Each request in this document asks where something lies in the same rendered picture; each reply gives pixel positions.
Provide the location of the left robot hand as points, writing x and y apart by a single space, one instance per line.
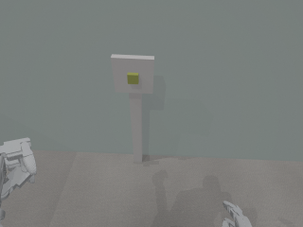
18 158

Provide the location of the button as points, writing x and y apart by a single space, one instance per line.
132 78

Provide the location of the panel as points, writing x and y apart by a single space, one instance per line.
144 66

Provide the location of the right robot hand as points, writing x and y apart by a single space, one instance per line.
236 214

